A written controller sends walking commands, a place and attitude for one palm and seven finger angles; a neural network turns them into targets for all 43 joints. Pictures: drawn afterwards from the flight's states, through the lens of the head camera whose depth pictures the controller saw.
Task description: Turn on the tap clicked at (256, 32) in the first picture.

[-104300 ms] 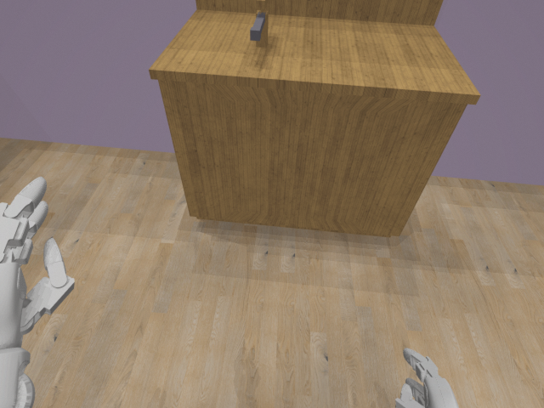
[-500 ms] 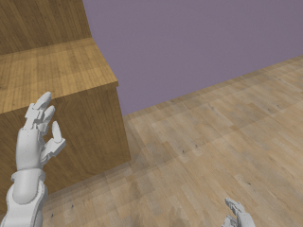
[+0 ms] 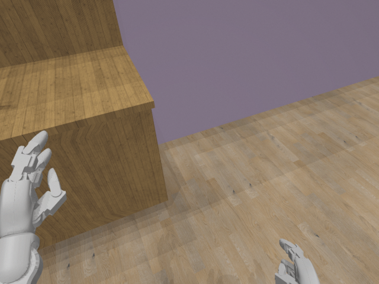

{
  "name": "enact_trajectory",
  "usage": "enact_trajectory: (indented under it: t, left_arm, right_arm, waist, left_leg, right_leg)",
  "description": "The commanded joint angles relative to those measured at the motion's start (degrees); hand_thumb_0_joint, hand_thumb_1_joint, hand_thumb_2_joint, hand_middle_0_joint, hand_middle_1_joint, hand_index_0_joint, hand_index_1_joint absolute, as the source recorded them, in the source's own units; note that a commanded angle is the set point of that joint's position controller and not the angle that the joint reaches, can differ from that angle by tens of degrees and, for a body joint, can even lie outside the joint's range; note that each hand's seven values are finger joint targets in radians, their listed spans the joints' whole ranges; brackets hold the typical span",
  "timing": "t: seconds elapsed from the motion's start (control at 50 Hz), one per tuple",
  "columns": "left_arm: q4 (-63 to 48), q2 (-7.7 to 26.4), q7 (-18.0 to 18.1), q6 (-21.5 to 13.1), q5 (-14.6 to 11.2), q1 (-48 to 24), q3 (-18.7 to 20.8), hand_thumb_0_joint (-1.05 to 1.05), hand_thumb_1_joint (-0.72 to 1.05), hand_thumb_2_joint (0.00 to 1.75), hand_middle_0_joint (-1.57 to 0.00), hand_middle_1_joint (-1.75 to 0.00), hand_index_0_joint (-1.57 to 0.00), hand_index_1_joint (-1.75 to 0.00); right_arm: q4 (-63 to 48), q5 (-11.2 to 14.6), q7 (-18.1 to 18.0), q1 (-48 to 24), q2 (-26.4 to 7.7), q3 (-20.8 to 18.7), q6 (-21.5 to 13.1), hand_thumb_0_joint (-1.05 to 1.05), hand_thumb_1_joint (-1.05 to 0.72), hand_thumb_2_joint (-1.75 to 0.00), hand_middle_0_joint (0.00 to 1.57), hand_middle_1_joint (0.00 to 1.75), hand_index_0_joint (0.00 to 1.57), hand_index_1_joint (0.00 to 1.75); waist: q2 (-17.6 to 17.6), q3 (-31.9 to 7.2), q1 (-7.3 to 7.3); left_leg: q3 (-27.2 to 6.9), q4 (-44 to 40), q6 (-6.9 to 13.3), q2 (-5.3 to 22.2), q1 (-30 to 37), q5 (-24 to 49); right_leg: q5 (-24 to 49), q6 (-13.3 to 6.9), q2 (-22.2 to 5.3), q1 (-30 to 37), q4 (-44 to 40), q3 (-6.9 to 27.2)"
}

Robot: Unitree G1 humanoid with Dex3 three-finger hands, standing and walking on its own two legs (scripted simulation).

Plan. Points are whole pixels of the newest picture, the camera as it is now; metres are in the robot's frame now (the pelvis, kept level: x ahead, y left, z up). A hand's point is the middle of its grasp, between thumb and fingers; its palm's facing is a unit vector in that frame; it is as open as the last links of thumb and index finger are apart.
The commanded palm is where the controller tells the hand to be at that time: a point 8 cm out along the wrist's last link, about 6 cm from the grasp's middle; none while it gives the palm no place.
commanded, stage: draw the hand back beside the body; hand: left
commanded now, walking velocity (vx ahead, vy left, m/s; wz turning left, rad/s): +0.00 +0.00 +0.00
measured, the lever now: out of the picture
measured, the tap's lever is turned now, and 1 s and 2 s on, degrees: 73 73 73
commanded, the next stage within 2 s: step back with the hand held close in 0.02 s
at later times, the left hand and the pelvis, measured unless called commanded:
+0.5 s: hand (62, 204) +0.19 +0.25 +0.14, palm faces +0.34 -0.83 -0.45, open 7.4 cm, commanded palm +0.14 +0.29 +0.17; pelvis -0.03 +0.01 -0.01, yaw -1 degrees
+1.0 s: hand (8, 274) +0.08 +0.26 +0.15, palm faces +0.42 -0.79 -0.44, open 7.4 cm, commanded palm +0.02 +0.30 +0.17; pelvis -0.13 +0.01 -0.02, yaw +3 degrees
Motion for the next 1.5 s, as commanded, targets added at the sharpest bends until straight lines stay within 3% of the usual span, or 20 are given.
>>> enact_trajectory:
  t: [0.0,0.12,0.16,0.26,0.36,0.58,0.68,0.72,0.76,0.8,0.86,0.98,1.04,1.08,1.14,1.28,1.32,1.34,1.4,1.48]
  left_arm:
    - [-13.90,10.43,0.75,-4.11,-0.12,-7.18,5.32,0.00,0.90,0.90,-0.20,-0.30,-0.20,-0.30]
    - [-15.16,11.05,0.56,-4.40,-0.42,-7.11,5.98,0.00,0.90,0.90,-0.20,-0.30,-0.20,-0.30]
    - [-13.49,12.38,0.21,-5.03,0.14,-3.72,9.08,0.00,0.90,0.90,-0.20,-0.30,-0.20,-0.30]
    - [-15.71,12.30,1.02,-5.43,0.93,1.43,8.55,0.00,0.90,0.90,-0.20,-0.30,-0.20,-0.30]
    - [-20.60,14.81,2.14,-5.16,1.09,3.87,11.49,0.00,0.90,0.90,-0.20,-0.30,-0.20,-0.30]
    - [-22.99,12.82,3.15,-5.20,2.39,2.80,11.79,0.00,0.90,0.90,-0.20,-0.30,-0.20,-0.30]
    - [-21.07,12.09,3.19,-4.84,2.70,1.00,11.21,0.00,0.90,0.90,-0.20,-0.30,-0.20,-0.30]
    - [-20.49,11.58,3.13,-4.56,2.86,-0.13,10.54,0.00,0.90,0.90,-0.20,-0.30,-0.20,-0.30]
    - [-22.59,13.60,3.28,-4.65,2.46,0.43,11.08,0.00,0.90,0.90,-0.20,-0.30,-0.20,-0.30]
    - [-24.62,14.48,3.23,-4.94,2.43,1.56,11.73,0.00,0.90,0.90,-0.20,-0.30,-0.20,-0.30]
    - [-23.21,15.08,3.71,-5.48,2.66,5.54,14.19,0.00,0.90,0.90,-0.20,-0.30,-0.20,-0.30]
    - [-24.59,14.38,4.07,-5.37,2.55,4.41,13.53,0.00,0.90,0.90,-0.20,-0.30,-0.20,-0.30]
    - [-26.56,13.54,4.16,-6.46,1.67,4.62,14.17,0.00,0.90,0.90,-0.20,-0.30,-0.20,-0.30]
    - [-30.43,12.69,3.83,-6.82,1.88,-0.69,12.32,0.00,0.90,0.90,-0.20,-0.30,-0.20,-0.30]
    - [-23.09,7.69,3.26,-5.19,1.74,-0.12,7.38,0.00,0.90,0.90,-0.20,-0.30,-0.20,-0.30]
    - [-24.88,12.17,2.91,-3.10,1.88,-1.62,9.85,0.00,0.90,0.90,-0.20,-0.30,-0.20,-0.30]
    - [-26.62,17.40,3.03,-4.06,2.25,-0.68,13.49,0.00,0.90,0.90,-0.20,-0.30,-0.20,-0.30]
    - [-25.18,17.00,3.00,-3.94,1.55,2.52,14.31,0.00,0.90,0.90,-0.20,-0.30,-0.20,-0.30]
    - [-22.20,14.36,2.44,-4.19,1.24,13.17,15.13,0.00,0.90,0.90,-0.20,-0.30,-0.20,-0.30]
    - [-18.24,13.60,3.52,-4.54,1.31,6.85,12.65,0.00,0.90,0.90,-0.20,-0.30,-0.20,-0.30]
  right_arm:
    - [-9.46,0.11,-0.57,-7.22,-5.37,-1.84,-3.39,0.00,-0.90,-0.90,0.20,0.30,0.20,0.30]
    - [-9.93,0.11,-0.43,-7.35,-5.38,-1.91,-3.42,0.00,-0.90,-0.90,0.20,0.30,0.20,0.30]
    - [-12.40,0.58,-0.59,-6.34,-6.10,-2.02,-1.58,0.00,-0.90,-0.90,0.20,0.30,0.20,0.30]
    - [-13.31,0.87,-0.55,-3.67,-6.08,-2.62,0.32,0.00,-0.90,-0.90,0.20,0.30,0.20,0.30]
    - [-15.26,1.10,-1.18,-3.60,-6.65,-3.01,1.59,0.00,-0.90,-0.90,0.20,0.30,0.20,0.30]
    - [-15.57,0.16,-1.42,-2.57,-7.48,-3.64,0.29,0.00,-0.90,-0.90,0.20,0.30,0.20,0.30]
    - [-14.12,0.15,-1.25,-2.05,-7.56,-3.60,-1.49,0.00,-0.90,-0.90,0.20,0.30,0.20,0.30]
    - [-14.20,0.48,-1.11,-2.18,-7.10,-3.56,-1.15,0.00,-0.90,-0.90,0.20,0.30,0.20,0.30]
    - [-14.05,1.08,-0.66,-1.01,-5.74,-3.78,-0.64,0.00,-0.90,-0.90,0.20,0.30,0.20,0.30]
    - [-14.07,0.56,-0.34,-2.84,-4.78,-3.01,-0.51,0.00,-0.90,-0.90,0.20,0.30,0.20,0.30]
    - [-14.34,0.68,-0.98,-2.59,-3.85,-2.16,-0.26,0.00,-0.90,-0.90,0.20,0.30,0.20,0.30]
    - [-13.62,0.73,-2.07,-0.25,-5.29,-2.40,-0.46,0.00,-0.90,-0.90,0.20,0.30,0.20,0.30]
    - [-15.60,0.97,-2.51,-1.36,-7.56,-3.74,-1.38,0.00,-0.90,-0.90,0.20,0.30,0.20,0.30]
    - [-13.82,-0.30,-2.38,-1.05,-6.38,-3.75,-3.15,0.00,-0.90,-0.90,0.20,0.30,0.20,0.30]
    - [-10.50,0.54,-1.03,-0.43,-6.97,-4.67,-5.49,0.00,-0.90,-0.90,0.20,0.30,0.20,0.30]
    - [-11.18,0.23,0.24,-4.87,-6.41,-3.38,-4.74,0.00,-0.90,-0.90,0.20,0.30,0.20,0.30]
    - [-13.07,0.74,0.46,-5.63,-3.75,-2.67,-3.07,0.00,-0.90,-0.90,0.20,0.30,0.20,0.30]
    - [-12.86,1.40,0.38,-5.25,-4.21,-3.85,-2.62,0.00,-0.90,-0.90,0.20,0.30,0.20,0.30]
    - [-13.94,1.43,0.34,-3.57,-2.33,-2.31,-0.55,0.00,-0.90,-0.90,0.20,0.30,0.20,0.30]
    - [-13.20,1.07,-1.74,-3.30,-4.99,-2.78,0.00,0.00,-0.90,-0.90,0.20,0.30,0.20,0.30]
  waist:
    - [1.79,-5.49,-0.97]
    - [1.00,-5.34,-0.82]
    - [-6.07,-2.94,-3.48]
    - [-3.29,-10.64,-4.40]
    - [-4.22,-13.24,-4.73]
    - [5.23,-10.13,-3.67]
    - [1.92,-8.55,-4.52]
    - [-4.16,-8.70,-4.81]
    - [-13.66,-9.31,-5.14]
    - [-11.55,-9.89,-4.68]
    - [-9.95,-11.20,-4.45]
    - [-8.01,-12.81,-5.26]
    - [9.13,-12.86,-4.44]
    - [13.11,-9.72,-5.43]
    - [7.65,-8.03,-5.10]
    - [6.50,-9.86,-4.08]
    - [-12.99,-11.38,-4.44]
    - [-17.91,-14.50,-3.33]
    - [-7.88,-16.94,-5.20]
    - [-9.42,-10.97,-5.77]
  left_leg:
    - [-2.23,-3.20,-0.74,1.72,-2.03,10.39]
    - [-2.07,-2.96,-0.57,1.77,-2.41,9.56]
    - [-3.18,3.42,0.54,3.66,-7.20,4.18]
    - [-2.64,10.17,-0.19,4.20,-8.34,5.64]
    - [-3.96,10.48,-0.34,6.12,-10.00,13.68]
    - [-13.34,-2.60,4.90,15.52,-25.55,5.76]
    - [-11.86,1.46,4.54,14.50,-23.84,6.33]
    - [-7.25,7.03,2.38,9.78,-27.74,-8.39]
    - [-1.16,26.83,-1.11,1.06,-21.92,-13.81]
    - [-3.63,42.26,-1.71,1.49,-23.43,-15.82]
    - [-1.84,37.95,-2.59,3.44,-21.62,-14.78]
    - [1.83,8.85,-1.42,3.43,-13.86,-9.02]
    - [-9.39,-1.09,3.46,17.45,-17.57,11.99]
    - [-12.10,-1.47,6.35,21.32,-18.78,25.42]
    - [-5.97,3.31,6.08,19.05,-7.77,36.88]
    - [-6.86,5.24,3.49,16.45,-14.71,15.83]
    - [2.85,22.77,-3.29,5.12,-23.83,-12.81]
    - [-1.59,37.10,-3.85,-0.03,-26.81,-17.28]
    - [-3.99,43.92,-3.94,2.13,-27.64,-9.71]
    - [-0.85,34.37,-2.69,2.28,-21.40,-10.66]
  right_leg:
    - [6.82,1.35,-2.10,1.73,-2.66,3.85]
    - [6.40,1.49,-2.16,1.56,-2.87,4.11]
    - [7.43,1.30,-7.90,-7.92,-4.51,9.92]
    - [11.63,-1.05,-13.59,-10.22,0.08,12.11]
    - [17.78,-0.41,-12.37,-10.03,6.97,9.99]
    - [-8.76,2.77,-3.29,-7.85,24.05,6.39]
    - [-5.19,2.50,-3.82,-9.54,17.80,7.34]
    - [-3.38,0.71,-8.19,-9.50,11.07,12.74]
    - [-10.80,-5.17,-20.35,-19.61,-3.40,26.84]
    - [-0.20,-8.69,-23.62,-20.00,-3.55,25.17]
    - [12.43,-6.17,-19.62,-16.40,1.64,15.50]
    - [11.21,-0.88,-14.91,-12.13,4.84,12.26]
    - [-0.33,4.96,-2.72,-13.60,22.97,2.17]
    - [-16.00,4.75,-1.16,-20.63,38.77,4.99]
    - [-15.32,4.83,-0.49,-25.66,34.19,4.07]
    - [-0.51,4.41,-1.90,-9.56,7.43,3.86]
    - [26.40,-1.10,-17.07,-7.05,0.24,19.34]
    - [32.63,0.16,-21.01,-8.35,-0.69,23.04]
    - [19.37,-2.54,-16.91,-6.48,3.36,16.22]
    - [-9.94,-1.93,-15.37,-14.92,-4.75,17.54]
